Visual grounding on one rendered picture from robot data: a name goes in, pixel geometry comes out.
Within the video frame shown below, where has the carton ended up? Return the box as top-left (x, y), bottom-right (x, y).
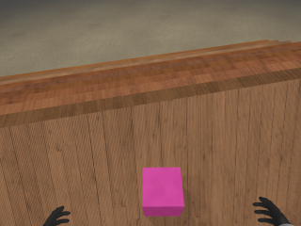
top-left (142, 167), bottom-right (184, 217)

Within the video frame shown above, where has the right robot hand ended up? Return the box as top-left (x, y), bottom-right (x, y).
top-left (252, 197), bottom-right (291, 226)

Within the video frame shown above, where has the left robot hand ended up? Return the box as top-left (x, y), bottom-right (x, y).
top-left (42, 205), bottom-right (71, 226)

